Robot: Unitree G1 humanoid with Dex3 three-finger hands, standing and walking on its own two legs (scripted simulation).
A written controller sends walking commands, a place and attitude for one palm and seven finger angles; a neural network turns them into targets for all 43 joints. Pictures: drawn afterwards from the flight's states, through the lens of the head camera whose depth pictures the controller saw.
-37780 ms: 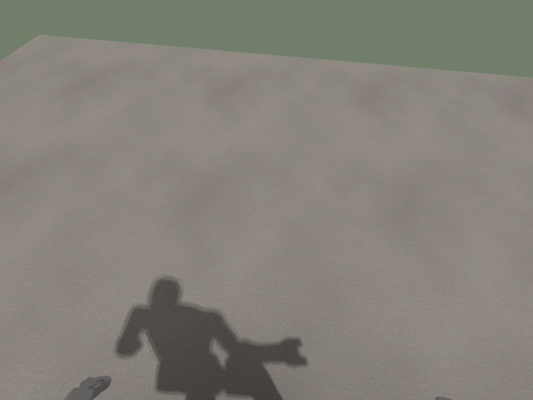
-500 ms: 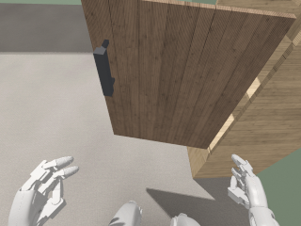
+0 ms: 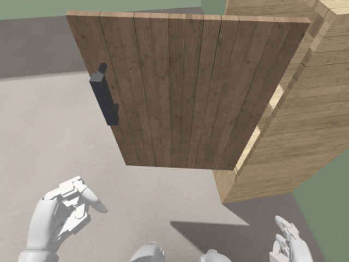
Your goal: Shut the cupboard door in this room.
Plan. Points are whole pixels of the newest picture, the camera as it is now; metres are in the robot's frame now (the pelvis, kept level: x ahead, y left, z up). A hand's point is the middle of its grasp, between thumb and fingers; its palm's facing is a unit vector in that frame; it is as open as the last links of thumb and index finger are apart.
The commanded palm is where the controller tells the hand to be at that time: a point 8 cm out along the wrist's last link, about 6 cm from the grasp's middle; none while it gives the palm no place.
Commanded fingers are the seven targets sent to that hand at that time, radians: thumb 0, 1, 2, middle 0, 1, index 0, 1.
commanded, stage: raise the hand and make a fist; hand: left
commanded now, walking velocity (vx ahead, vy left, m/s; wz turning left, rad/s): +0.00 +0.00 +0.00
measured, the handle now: (108, 95) +0.45 +0.19 +0.11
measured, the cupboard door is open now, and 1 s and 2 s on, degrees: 78 78 78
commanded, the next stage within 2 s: bring the fist close to the handle in 0.88 s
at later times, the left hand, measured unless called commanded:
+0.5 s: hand (61, 182) +0.23 +0.22 +0.13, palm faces +0.07 -1.00 -0.05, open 3.1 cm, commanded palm +0.21 +0.26 +0.12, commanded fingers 0.00 0.90 0.90 -1.30 -1.50 -1.30 -1.50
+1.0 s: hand (77, 188) +0.23 +0.19 +0.11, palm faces +0.00 -1.00 -0.03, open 3.1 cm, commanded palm +0.21 +0.25 +0.12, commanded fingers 0.00 0.90 0.90 -1.30 -1.50 -1.30 -1.50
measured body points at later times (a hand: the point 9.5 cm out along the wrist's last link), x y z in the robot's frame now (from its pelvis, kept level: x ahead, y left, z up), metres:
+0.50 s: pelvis +0.01 +0.02 +0.03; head +0.03 +0.03 +0.48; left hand +0.22 +0.27 +0.13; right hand +0.19 -0.20 -0.04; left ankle +0.02 +0.08 -0.67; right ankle +0.01 -0.09 -0.67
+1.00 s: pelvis +0.01 +0.01 +0.03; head +0.03 +0.01 +0.48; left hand +0.23 +0.25 +0.11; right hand +0.19 -0.21 -0.04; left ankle +0.02 +0.08 -0.67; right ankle +0.01 -0.09 -0.67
